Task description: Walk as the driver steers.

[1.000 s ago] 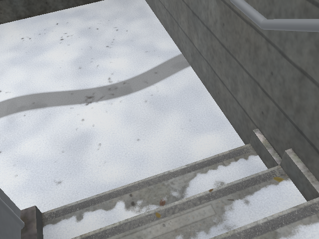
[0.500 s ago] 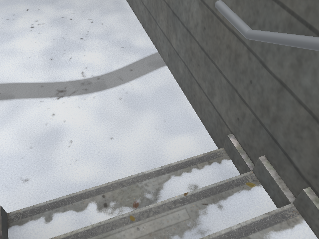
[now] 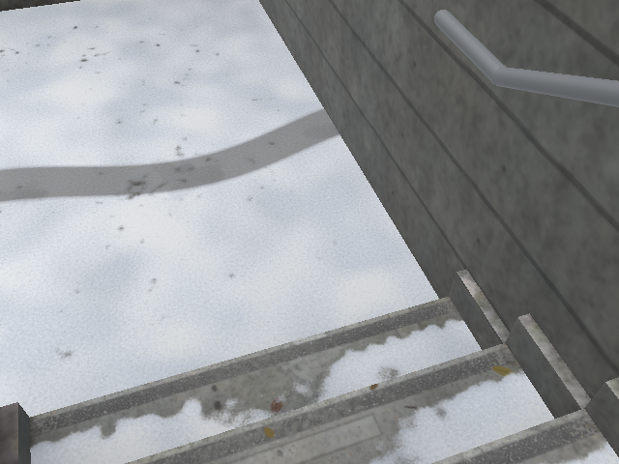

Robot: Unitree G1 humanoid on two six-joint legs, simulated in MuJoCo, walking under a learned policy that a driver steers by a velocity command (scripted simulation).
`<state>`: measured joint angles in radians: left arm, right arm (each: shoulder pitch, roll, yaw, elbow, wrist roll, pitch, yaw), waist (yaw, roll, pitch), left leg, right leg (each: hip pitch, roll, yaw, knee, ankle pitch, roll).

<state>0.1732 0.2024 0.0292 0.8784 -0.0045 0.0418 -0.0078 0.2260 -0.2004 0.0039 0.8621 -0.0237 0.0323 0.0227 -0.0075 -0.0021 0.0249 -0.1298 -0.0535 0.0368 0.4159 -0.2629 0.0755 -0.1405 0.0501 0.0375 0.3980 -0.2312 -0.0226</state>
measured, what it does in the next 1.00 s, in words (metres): stands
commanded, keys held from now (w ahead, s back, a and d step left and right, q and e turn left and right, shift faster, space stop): no key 0.86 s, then w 0.14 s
